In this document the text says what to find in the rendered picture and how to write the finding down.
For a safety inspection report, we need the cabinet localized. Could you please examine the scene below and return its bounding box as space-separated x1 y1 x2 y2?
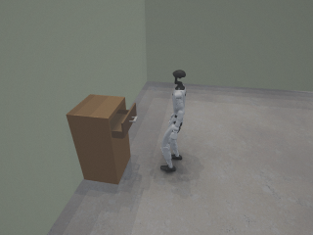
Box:
66 94 131 185

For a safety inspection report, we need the robot left forearm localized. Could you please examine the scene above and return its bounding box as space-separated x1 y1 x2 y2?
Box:
172 111 184 133

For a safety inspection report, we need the robot torso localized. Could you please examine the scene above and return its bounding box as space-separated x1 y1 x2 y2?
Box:
172 88 186 127

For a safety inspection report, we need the robot left hand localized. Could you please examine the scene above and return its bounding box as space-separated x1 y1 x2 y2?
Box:
168 132 178 146

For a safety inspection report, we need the handle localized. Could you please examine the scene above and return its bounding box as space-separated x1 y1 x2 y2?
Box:
129 116 138 123

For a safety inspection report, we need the robot head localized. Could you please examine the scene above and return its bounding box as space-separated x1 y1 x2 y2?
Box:
173 70 186 90

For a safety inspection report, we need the left robot upper arm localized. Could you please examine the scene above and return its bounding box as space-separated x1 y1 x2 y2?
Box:
174 90 185 115

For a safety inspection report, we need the drawer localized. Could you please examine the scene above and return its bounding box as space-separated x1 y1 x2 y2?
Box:
110 103 137 139

